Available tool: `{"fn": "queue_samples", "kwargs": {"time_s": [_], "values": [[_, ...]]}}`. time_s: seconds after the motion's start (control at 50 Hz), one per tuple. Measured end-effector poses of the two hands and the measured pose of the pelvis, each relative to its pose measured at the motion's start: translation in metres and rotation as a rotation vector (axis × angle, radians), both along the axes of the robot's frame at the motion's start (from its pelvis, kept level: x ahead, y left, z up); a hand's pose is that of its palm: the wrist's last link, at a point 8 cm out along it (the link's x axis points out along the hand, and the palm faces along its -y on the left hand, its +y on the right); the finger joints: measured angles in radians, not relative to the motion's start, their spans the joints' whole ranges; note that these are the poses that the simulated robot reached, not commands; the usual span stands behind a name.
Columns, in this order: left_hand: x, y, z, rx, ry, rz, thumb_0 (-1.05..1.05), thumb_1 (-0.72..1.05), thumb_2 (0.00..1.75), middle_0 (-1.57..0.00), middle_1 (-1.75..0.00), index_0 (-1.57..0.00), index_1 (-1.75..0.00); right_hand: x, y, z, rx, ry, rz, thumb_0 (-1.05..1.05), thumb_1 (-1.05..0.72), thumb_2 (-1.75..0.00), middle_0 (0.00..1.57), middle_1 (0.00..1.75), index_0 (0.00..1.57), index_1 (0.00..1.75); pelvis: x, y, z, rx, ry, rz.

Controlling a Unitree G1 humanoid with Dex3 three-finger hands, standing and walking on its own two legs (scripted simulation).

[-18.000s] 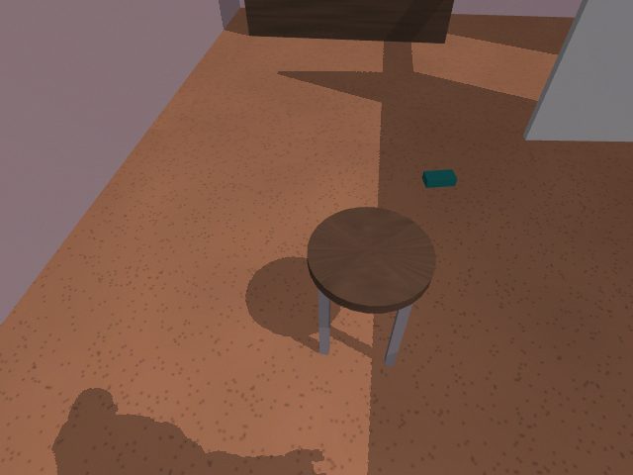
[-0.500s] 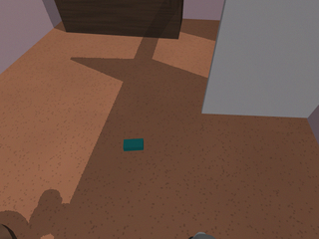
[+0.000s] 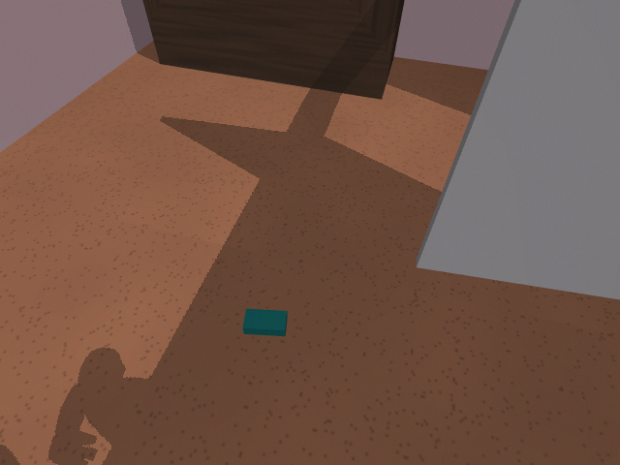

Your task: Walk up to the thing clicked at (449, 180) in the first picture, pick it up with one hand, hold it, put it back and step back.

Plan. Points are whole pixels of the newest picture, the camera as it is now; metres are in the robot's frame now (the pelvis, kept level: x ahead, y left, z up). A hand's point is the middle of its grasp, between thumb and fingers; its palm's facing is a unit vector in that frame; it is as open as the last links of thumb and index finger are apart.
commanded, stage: walk up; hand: left
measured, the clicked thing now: (265, 322) +0.70 +0.19 -0.73
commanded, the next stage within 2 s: none
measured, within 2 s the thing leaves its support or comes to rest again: neither
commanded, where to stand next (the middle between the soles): +0.32 -0.05 m, yaw +0 degrees
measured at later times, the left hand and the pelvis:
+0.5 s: hand (180, 406) +0.23 +0.22 -0.11, palm faces -0.02 -0.91 -0.41, open 7.3 cm; pelvis +0.15 -0.06 +0.00, yaw +0 degrees
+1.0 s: hand (193, 378) +0.28 +0.22 -0.15, palm faces -0.03 -0.93 -0.37, open 7.3 cm; pelvis +0.23 -0.04 +0.00, yaw +0 degrees
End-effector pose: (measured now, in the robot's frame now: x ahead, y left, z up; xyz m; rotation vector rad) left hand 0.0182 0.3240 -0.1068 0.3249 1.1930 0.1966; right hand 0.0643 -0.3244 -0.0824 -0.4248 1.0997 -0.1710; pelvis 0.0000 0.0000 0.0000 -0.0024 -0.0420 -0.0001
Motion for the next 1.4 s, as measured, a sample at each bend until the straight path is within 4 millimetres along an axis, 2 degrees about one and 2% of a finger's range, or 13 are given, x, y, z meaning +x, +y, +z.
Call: {"fn": "queue_samples", "kwargs": {"time_s": [0.08, 0.22, 0.3, 0.4, 0.5, 0.6, 0.68, 0.78, 0.86, 0.94, 1.04, 1.3, 1.4], "values": [[0.033, -0.002, -0.005, -0.013, 0.034, -0.017, 0.0, 0.9, 0.89, -0.2, -0.3, -0.21, -0.3, 0.024, 0.005, 0.01, -0.009, -0.049, -0.026, 0.0, -0.9, -0.9, 0.2, 0.3, 0.2, 0.3, 0.025, 0.003, 0.004, 0.002, -0.009, -0.002], [0.103, -0.017, 0.006, -0.032, -0.009, -0.062, 0.0, 0.9, 0.89, -0.2, -0.3, -0.21, -0.3, 0.043, -0.004, 0.017, -0.005, -0.018, -0.055, 0.0, -0.9, -0.9, 0.2, 0.3, 0.2, 0.3, 0.066, -0.007, 0.014, 0.012, -0.013, -0.018], [0.143, -0.032, 0.015, -0.017, -0.039, -0.086, 0.0, 0.9, 0.89, -0.2, -0.3, -0.21, -0.3, 0.054, -0.021, 0.006, 0.014, 0.011, -0.074, 0.0, -0.9, -0.9, 0.2, 0.3, 0.2, 0.3, 0.091, -0.021, 0.011, 0.019, -0.015, -0.023], [0.188, -0.05, 0.02, 0.046, -0.106, -0.089, 0.0, 0.9, 0.89, -0.2, -0.3, -0.21, -0.3, 0.081, -0.049, -0.025, 0.04, 0.045, -0.091, 0.01, -0.9, -0.9, 0.2, 0.3, 0.2, 0.3, 0.126, -0.046, -0.004, 0.005, -0.023, -0.019], [0.199, -0.064, 0.034, 0.062, -0.127, -0.053, 0.0, 0.9, 0.89, -0.2, -0.3, -0.21, -0.3, 0.125, -0.053, -0.031, 0.072, 0.065, -0.063, 0.01, -0.91, -0.9, 0.2, 0.3, 0.2, 0.3, 0.149, -0.055, 0.003, 0.008, -0.024, -0.008], [0.197, -0.061, 0.041, 0.076, -0.073, -0.028, 0.0, 0.9, 0.89, -0.2, -0.3, -0.21, -0.3, 0.166, -0.048, -0.023, 0.091, 0.055, -0.023, 0.01, -0.91, -0.9, 0.2, 0.3, 0.2, 0.3, 0.172, -0.056, 0.012, 0.004, -0.01, -0.002], [0.198, -0.052, 0.032, 0.08, -0.02, -0.008, 0.0, 0.9, 0.89, -0.2, -0.3, -0.21, -0.3, 0.192, -0.041, -0.02, 0.072, 0.062, -0.015, 0.0, -0.91, -0.9, 0.2, 0.3, 0.2, 0.3, 0.189, -0.051, 0.01, 0.001, -0.004, 0.001], [0.216, -0.039, 0.003, 0.056, 0.016, 0.016, 0.0, 0.9, 0.89, -0.2, -0.3, -0.21, -0.3, 0.219, -0.028, -0.025, 0.031, 0.045, -0.02, 0.0, -0.91, -0.9, 0.2, 0.3, 0.2, 0.3, 0.208, -0.037, -0.004, 0.006, -0.004, 0.014], [0.236, -0.045, -0.006, 0.027, 0.026, 0.004, 0.0, 0.9, 0.89, -0.2, -0.3, -0.21, -0.3, 0.232, -0.019, -0.019, 0.042, 0.02, -0.02, 0.0, -0.91, -0.9, 0.2, 0.3, 0.2, 0.3, 0.217, -0.036, -0.002, 0.008, -0.005, 0.007], [0.252, -0.053, -0.006, 0.019, 0.015, -0.013, 0.0, 0.9, 0.89, -0.2, -0.3, -0.21, -0.3, 0.244, -0.023, -0.02, 0.047, 0.006, -0.029, 0.0, -0.9, -0.9, 0.2, 0.3, 0.2, 0.3, 0.227, -0.04, -0.002, 0.007, -0.003, 0.001], [0.262, -0.061, -0.002, 0.027, 0.026, -0.006, 0.0, 0.9, 0.89, -0.2, -0.3, -0.21, -0.3, 0.259, -0.025, -0.026, 0.067, 0.027, -0.053, 0.0, -0.9, -0.9, 0.2, 0.3, 0.2, 0.3, 0.241, -0.045, 0.001, 0.003, -0.001, -0.001], [0.329, -0.061, 0.012, 0.016, -0.033, 0.003, 0.0, 0.9, 0.89, -0.2, -0.3, -0.21, -0.3, 0.282, -0.015, -0.024, 0.082, 0.081, -0.061, 0.01, -0.9, -0.9, 0.2, 0.3, 0.2, 0.3, 0.265, -0.041, 0.014, 0.001, 0.003, 0.01], [0.346, -0.061, 0.016, 0.008, -0.052, -0.001, 0.0, 0.9, 0.89, -0.2, -0.3, -0.21, -0.3, 0.29, -0.015, -0.018, 0.074, 0.075, -0.069, 0.0, -0.9, -0.9, 0.2, 0.3, 0.2, 0.3, 0.268, -0.04, 0.018, -0.001, -0.001, 0.011]]}}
